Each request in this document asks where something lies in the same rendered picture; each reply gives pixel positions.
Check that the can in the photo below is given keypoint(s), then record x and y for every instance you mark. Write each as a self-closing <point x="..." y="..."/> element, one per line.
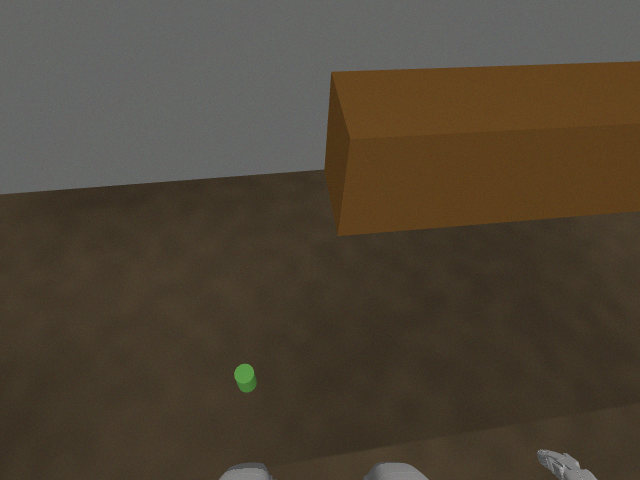
<point x="245" y="378"/>

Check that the right robot hand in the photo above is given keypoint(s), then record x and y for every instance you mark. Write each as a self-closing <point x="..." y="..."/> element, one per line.
<point x="563" y="466"/>

